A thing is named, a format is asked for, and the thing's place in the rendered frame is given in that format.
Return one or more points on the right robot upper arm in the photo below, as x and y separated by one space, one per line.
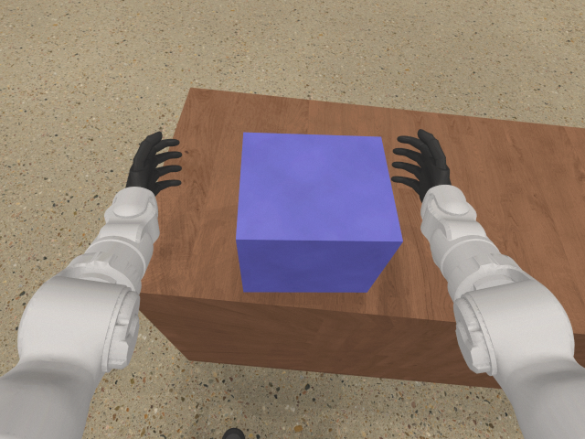
515 333

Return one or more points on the pedestal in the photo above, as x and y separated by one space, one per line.
526 182

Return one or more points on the carton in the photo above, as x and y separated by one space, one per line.
316 213

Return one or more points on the left robot forearm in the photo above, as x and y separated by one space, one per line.
120 254

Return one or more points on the right robot forearm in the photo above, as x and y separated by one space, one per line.
468 260

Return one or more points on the left robot hand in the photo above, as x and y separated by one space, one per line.
143 172

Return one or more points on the left robot upper arm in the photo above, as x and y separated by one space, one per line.
77 330

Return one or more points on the right robot hand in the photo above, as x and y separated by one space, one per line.
432 170

